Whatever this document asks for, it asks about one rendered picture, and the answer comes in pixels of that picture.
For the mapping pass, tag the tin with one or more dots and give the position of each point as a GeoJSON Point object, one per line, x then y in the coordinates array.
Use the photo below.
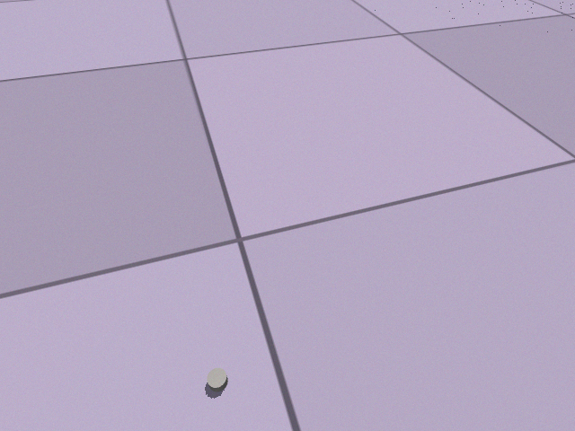
{"type": "Point", "coordinates": [217, 379]}

